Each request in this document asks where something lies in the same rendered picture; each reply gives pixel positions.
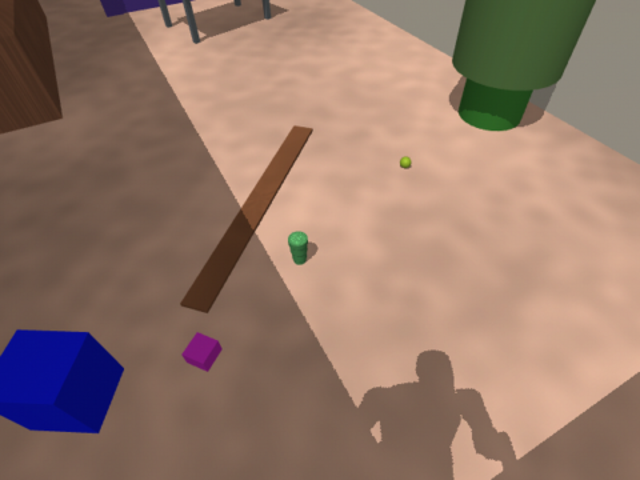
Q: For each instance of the sofa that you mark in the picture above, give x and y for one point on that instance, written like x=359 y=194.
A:
x=119 y=7

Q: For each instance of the potted plant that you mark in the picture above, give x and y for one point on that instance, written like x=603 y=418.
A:
x=508 y=48

